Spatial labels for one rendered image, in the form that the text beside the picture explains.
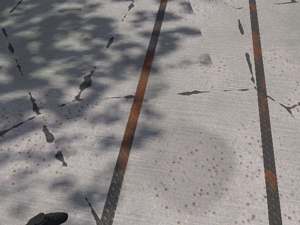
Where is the left robot hand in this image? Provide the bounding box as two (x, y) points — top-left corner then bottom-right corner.
(25, 212), (68, 225)

